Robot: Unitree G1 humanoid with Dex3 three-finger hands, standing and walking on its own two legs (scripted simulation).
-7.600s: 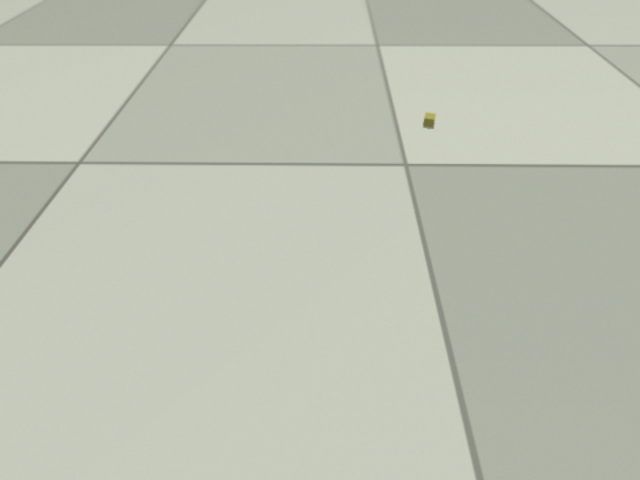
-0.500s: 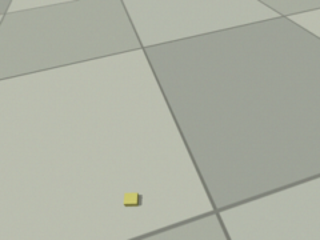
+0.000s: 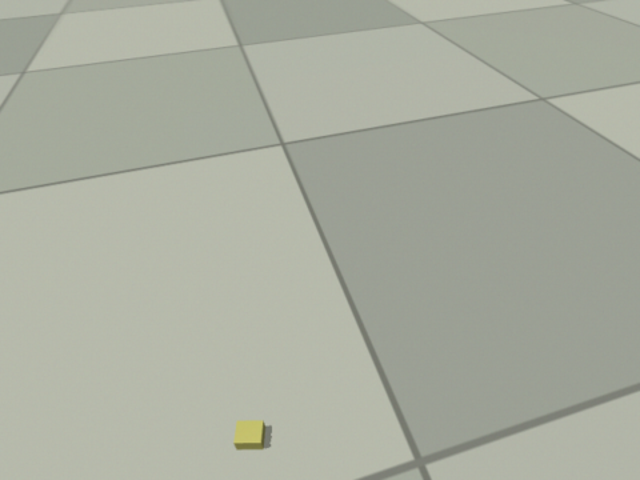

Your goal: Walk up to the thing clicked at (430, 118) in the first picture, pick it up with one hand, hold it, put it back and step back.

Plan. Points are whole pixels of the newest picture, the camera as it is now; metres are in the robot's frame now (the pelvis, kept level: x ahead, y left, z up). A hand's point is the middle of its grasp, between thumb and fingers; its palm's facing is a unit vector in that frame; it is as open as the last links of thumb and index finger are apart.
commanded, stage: walk up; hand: left
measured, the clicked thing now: (250, 435) +0.47 +0.25 -0.74
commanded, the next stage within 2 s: stand in 1.02 s
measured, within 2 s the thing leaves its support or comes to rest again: neither
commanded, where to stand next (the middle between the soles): +0.08 -0.01 m, yaw -1 degrees
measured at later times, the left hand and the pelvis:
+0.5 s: hand out of the picture +0.13 +0.26 -0.14, palm faces -0.01 -0.93 -0.36, open 7.4 cm; pelvis +0.03 +0.01 +0.01, yaw +0 degrees
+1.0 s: hand out of the picture +0.11 +0.26 -0.14, palm faces -0.01 -0.93 -0.36, open 7.4 cm; pelvis +0.03 +0.00 +0.01, yaw +0 degrees
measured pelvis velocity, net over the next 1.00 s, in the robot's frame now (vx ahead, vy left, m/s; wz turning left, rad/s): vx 0.03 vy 0.00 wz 0.00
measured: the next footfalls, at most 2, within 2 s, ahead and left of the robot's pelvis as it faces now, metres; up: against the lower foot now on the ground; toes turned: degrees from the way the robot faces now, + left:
none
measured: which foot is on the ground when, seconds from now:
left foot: down 0.00-1.00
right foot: down 0.00-1.00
